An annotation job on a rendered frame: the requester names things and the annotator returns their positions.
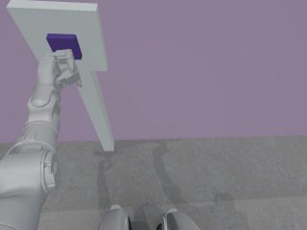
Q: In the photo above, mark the robot left upper arm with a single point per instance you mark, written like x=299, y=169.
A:
x=26, y=179

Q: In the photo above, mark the robot left forearm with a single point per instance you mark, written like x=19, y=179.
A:
x=41, y=130

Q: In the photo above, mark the robot right thigh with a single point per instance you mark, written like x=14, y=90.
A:
x=177, y=221

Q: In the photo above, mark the left robot shin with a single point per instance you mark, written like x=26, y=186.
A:
x=116, y=206

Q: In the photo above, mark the panel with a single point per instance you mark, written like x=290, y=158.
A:
x=35, y=19

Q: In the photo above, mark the robot left hand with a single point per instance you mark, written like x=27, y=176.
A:
x=49, y=73

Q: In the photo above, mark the button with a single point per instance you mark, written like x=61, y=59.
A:
x=65, y=42

